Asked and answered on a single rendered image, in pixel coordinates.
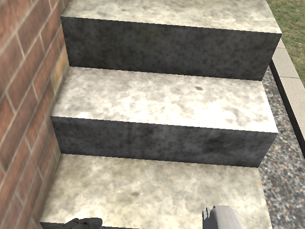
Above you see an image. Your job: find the robot right thigh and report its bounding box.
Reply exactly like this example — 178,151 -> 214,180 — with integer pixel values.
202,205 -> 244,229

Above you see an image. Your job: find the robot left hand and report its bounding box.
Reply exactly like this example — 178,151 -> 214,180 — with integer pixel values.
60,218 -> 103,229

